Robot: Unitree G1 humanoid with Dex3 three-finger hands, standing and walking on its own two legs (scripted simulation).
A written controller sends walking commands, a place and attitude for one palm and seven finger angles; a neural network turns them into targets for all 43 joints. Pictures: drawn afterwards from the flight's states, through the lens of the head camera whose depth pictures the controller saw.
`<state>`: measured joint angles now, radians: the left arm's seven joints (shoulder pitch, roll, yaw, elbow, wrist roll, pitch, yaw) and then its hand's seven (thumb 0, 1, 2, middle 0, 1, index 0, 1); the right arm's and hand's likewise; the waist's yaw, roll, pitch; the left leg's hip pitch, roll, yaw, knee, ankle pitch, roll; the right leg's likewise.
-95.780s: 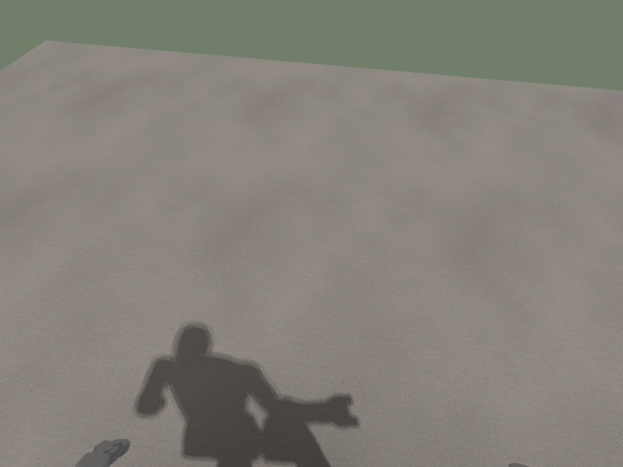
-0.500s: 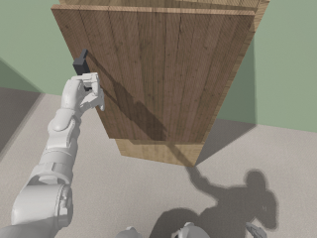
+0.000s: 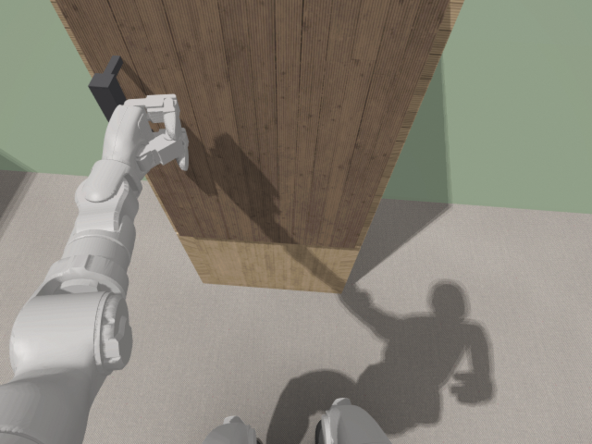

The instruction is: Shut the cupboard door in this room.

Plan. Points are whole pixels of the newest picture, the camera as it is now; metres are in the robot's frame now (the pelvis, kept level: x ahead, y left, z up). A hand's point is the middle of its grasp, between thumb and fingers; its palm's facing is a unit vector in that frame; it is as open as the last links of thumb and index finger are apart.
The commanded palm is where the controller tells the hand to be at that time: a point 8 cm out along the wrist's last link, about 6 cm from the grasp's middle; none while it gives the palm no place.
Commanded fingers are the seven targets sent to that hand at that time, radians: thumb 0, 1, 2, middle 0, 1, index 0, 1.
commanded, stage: push the door shut along its arc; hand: left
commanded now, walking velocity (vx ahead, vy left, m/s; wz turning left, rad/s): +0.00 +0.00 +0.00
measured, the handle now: (129, 113) +0.56 +0.19 +0.09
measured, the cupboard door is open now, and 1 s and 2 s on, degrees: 0 0 0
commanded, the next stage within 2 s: pull the fist back off the door in 0.60 s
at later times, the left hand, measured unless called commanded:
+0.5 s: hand (193, 120) +0.53 +0.10 +0.10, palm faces -0.33 -0.94 -0.03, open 2.9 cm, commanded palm +0.54 +0.14 +0.10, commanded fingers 0.00 0.90 0.90 -1.30 -1.50 -1.30 -1.50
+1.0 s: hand (205, 121) +0.53 +0.09 +0.09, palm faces +0.10 -0.99 -0.07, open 2.5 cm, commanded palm +0.52 +0.12 +0.10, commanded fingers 0.00 0.90 0.90 -1.30 -1.50 -1.30 -1.50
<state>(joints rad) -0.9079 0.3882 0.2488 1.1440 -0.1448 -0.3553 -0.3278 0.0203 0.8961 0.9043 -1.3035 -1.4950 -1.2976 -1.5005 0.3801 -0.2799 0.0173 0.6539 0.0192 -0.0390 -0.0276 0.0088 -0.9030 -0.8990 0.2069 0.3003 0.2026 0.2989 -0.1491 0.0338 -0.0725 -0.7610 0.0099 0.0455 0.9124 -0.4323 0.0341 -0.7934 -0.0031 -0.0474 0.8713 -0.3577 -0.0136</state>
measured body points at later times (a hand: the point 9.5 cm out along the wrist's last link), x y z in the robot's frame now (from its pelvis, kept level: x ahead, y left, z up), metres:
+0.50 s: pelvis -0.01 +0.00 -0.01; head +0.13 +0.00 +0.41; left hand +0.54 +0.15 +0.11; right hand -0.02 -0.28 -0.12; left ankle +0.00 +0.10 -0.69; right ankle +0.03 -0.11 -0.69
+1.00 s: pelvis -0.04 +0.00 -0.03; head +0.10 +0.02 +0.40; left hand +0.52 +0.14 +0.10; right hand -0.04 -0.25 -0.14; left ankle +0.00 +0.10 -0.69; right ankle +0.03 -0.11 -0.69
